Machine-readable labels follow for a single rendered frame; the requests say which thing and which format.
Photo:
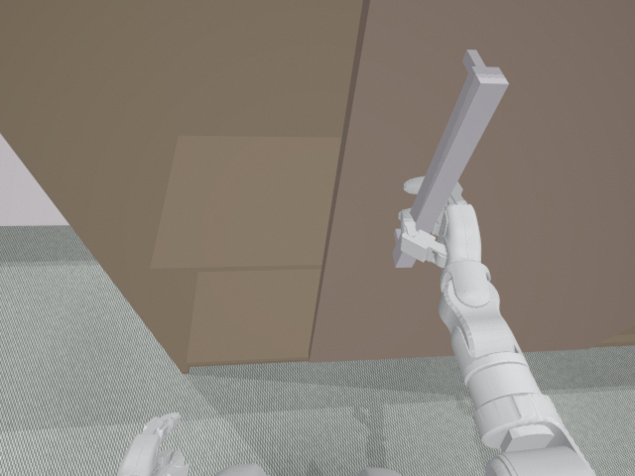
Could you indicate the right robot forearm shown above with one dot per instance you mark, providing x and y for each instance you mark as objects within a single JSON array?
[{"x": 511, "y": 413}]

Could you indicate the robot left hand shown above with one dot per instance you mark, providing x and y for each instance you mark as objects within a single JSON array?
[{"x": 142, "y": 456}]

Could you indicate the handle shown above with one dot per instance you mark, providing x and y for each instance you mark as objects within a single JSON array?
[{"x": 478, "y": 99}]

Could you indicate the robot right hand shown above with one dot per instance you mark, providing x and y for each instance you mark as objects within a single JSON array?
[{"x": 456, "y": 227}]

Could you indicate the right robot upper arm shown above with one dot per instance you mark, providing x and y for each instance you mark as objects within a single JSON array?
[{"x": 549, "y": 461}]

